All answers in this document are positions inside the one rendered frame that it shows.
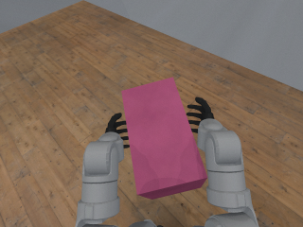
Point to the left robot forearm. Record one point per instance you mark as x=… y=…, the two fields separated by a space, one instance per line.
x=100 y=163

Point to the right robot hand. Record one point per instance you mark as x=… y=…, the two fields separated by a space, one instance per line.
x=204 y=109

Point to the right robot forearm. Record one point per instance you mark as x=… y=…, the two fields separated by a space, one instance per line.
x=225 y=168

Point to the left robot hand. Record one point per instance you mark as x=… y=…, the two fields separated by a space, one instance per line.
x=112 y=125

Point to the left robot shin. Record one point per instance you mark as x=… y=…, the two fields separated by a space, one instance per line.
x=148 y=220

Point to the robot right upper arm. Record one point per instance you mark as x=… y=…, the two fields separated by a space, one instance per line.
x=233 y=219

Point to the carton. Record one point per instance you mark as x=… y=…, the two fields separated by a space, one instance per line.
x=165 y=157

